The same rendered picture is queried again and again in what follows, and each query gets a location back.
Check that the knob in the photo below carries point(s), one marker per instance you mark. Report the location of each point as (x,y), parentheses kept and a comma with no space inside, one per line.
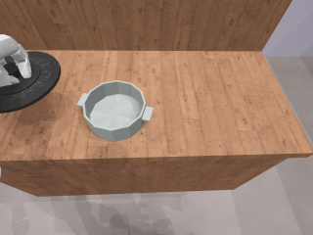
(12,70)

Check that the table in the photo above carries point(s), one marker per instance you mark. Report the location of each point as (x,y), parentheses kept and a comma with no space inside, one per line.
(220,116)

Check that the pot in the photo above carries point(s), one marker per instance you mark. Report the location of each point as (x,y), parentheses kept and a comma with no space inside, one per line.
(115,110)

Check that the robot left hand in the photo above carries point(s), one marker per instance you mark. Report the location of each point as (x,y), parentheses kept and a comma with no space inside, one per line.
(10,47)

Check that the lid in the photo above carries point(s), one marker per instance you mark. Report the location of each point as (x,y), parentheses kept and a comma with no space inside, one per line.
(45,74)

